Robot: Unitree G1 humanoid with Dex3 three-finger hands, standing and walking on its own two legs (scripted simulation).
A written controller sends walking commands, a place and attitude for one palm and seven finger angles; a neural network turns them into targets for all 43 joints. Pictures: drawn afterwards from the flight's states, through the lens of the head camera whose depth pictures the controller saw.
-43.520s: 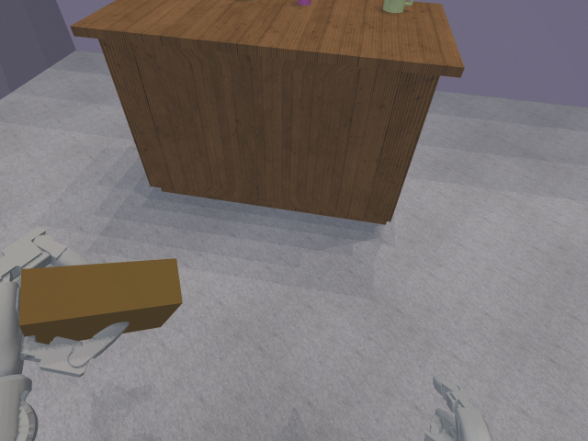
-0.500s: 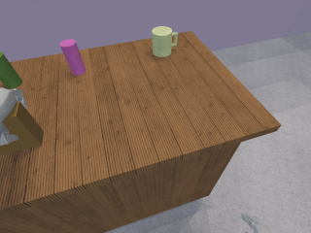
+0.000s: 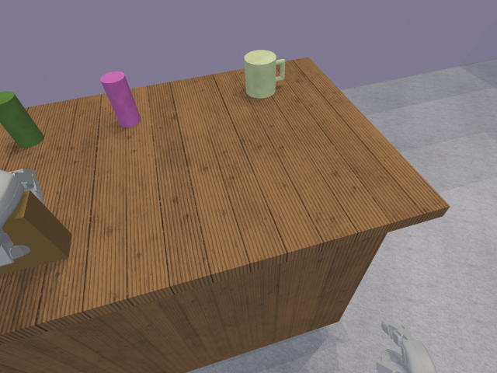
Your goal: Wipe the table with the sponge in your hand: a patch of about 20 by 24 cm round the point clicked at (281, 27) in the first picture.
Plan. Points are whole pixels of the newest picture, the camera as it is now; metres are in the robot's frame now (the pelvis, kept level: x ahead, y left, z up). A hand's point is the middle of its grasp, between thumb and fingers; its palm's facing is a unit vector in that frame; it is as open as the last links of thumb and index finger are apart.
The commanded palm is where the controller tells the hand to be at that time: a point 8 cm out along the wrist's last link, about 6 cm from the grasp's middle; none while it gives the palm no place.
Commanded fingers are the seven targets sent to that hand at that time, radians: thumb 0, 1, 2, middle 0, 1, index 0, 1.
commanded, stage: wipe back along the first lane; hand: left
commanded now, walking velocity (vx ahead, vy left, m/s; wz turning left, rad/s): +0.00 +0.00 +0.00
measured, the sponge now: (21, 242) +0.26 +0.39 +0.09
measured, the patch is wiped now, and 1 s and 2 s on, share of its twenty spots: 1.00 1.00 1.00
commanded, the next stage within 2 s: lift the sponge slowly off the table in 0.22 s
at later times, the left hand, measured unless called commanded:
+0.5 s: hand (6, 241) +0.23 +0.37 +0.14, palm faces +0.02 -0.01 -1.00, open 9.0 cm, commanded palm +0.20 +0.35 +0.17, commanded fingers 0.00 0.10 1.30 -1.20 -1.60 -1.20 -1.60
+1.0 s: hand (15, 242) +0.23 +0.34 +0.14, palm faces +0.01 -0.03 -1.00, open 9.0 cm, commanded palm +0.19 +0.34 +0.20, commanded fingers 0.00 0.10 1.30 -1.20 -1.60 -1.20 -1.60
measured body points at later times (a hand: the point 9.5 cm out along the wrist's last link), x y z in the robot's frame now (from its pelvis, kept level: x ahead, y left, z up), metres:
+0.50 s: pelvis +0.00 +0.00 +0.00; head +0.01 -0.02 +0.45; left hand +0.22 +0.36 +0.19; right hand +0.21 -0.22 -0.09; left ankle -0.02 +0.07 -0.74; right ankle -0.02 -0.13 -0.74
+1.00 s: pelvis -0.01 -0.01 +0.00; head -0.01 -0.03 +0.45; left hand +0.22 +0.34 +0.20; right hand +0.22 -0.20 -0.08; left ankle -0.02 +0.07 -0.74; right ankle -0.02 -0.13 -0.74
